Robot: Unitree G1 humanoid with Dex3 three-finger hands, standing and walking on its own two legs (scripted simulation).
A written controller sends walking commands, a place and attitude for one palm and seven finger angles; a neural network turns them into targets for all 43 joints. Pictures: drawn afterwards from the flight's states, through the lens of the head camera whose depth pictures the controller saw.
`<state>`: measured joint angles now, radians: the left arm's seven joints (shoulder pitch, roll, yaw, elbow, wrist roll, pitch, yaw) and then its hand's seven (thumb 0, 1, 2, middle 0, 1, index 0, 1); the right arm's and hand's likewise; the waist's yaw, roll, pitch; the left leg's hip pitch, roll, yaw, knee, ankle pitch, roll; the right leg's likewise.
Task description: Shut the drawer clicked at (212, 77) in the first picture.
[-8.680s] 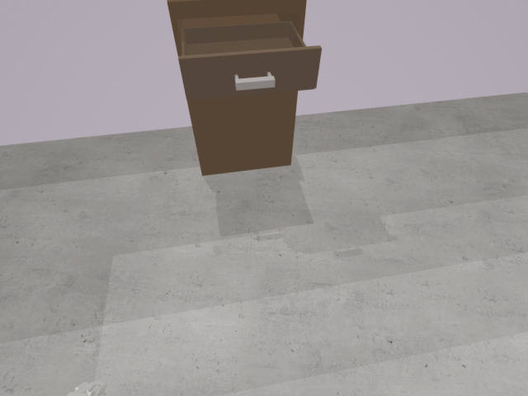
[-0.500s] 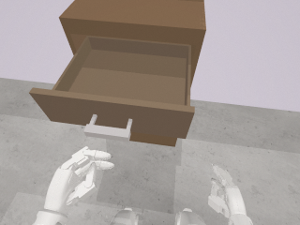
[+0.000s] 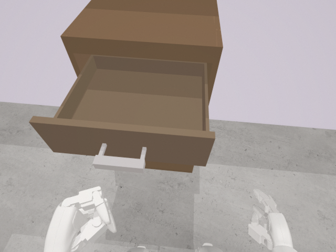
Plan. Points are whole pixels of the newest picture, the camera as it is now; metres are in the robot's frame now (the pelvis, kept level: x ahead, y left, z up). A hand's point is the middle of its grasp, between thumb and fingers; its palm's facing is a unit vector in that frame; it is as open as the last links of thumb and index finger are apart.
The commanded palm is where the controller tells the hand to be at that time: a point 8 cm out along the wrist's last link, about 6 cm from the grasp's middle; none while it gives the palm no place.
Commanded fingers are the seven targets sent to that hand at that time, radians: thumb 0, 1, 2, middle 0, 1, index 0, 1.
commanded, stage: raise the hand and make a fist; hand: left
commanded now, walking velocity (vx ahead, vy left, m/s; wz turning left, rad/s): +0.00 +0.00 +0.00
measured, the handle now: (121, 156) +0.34 +0.14 +0.02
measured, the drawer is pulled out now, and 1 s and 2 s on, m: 0.29 0.29 0.29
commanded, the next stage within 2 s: bring the fist close to the handle in 0.76 s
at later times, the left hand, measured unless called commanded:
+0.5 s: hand (105, 222) +0.16 +0.12 +0.12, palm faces -0.02 -1.00 -0.03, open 3.3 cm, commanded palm +0.12 +0.17 +0.12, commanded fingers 0.00 0.90 0.90 -1.40 -1.60 -1.40 -1.60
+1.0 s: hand (110, 226) +0.16 +0.11 +0.11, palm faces -0.02 -1.00 -0.03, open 3.3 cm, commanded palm +0.13 +0.17 +0.10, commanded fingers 0.00 0.90 0.90 -1.40 -1.60 -1.40 -1.60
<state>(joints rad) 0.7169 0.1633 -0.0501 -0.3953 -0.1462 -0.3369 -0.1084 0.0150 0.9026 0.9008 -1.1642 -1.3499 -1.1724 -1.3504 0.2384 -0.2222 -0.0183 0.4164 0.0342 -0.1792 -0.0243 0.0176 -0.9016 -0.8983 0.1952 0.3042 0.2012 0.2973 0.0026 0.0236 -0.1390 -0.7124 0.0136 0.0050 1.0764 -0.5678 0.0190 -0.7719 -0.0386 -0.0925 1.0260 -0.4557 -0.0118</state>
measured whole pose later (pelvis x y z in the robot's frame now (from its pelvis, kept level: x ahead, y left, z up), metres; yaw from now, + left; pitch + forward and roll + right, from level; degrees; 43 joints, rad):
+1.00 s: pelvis +0.00 -0.01 +0.01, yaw +1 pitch +9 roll -1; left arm 0.75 0.15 -0.06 -0.44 -0.15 -0.30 -0.12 0.01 0.90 0.90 -1.40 -1.60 -1.40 -1.60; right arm 0.26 -0.21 0.01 0.43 0.04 -0.19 -0.02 0.02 -0.90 -0.90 0.20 0.30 0.20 0.30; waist 0.01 0.04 -0.13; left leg -0.63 0.02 -0.01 1.01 -0.54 0.00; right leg -0.69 -0.03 -0.11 0.98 -0.45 -0.03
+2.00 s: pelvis +0.00 -0.01 -0.03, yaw +0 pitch +19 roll -1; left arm 0.30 0.15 -0.03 -0.06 -0.13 -0.37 -0.08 0.02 0.90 0.90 -1.39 -1.60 -1.40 -1.60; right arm 0.22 -0.23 0.01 0.46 0.01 -0.12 0.00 0.02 -0.90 -0.90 0.20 0.30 0.20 0.30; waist -0.02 0.02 -0.16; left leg -0.96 0.02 0.00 1.24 -0.62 0.01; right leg -1.02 -0.04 -0.10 1.19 -0.51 -0.02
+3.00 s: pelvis -0.02 -0.01 -0.03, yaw +1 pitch +19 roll -1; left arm -0.02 0.17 -0.03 0.20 -0.12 -0.37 -0.05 -0.05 0.85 0.94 -1.40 -1.60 -1.40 -1.60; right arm 0.20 -0.25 0.02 0.54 0.01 -0.08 -0.02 0.01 -0.90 -0.90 0.20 0.30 0.20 0.30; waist -0.03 0.02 -0.14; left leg -0.96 0.01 -0.01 1.21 -0.58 0.01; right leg -1.02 -0.05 -0.10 1.16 -0.47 -0.03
